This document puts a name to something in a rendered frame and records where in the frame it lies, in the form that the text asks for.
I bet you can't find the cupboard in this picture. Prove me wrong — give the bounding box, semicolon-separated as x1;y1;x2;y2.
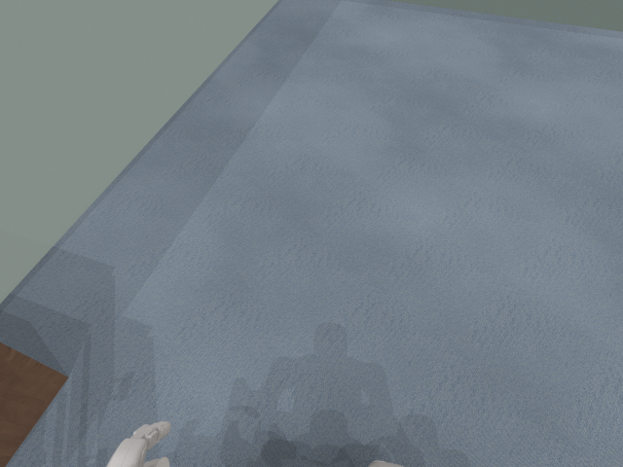
0;342;68;467

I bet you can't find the left robot hand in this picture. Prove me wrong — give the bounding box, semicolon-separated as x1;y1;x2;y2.
106;421;171;467

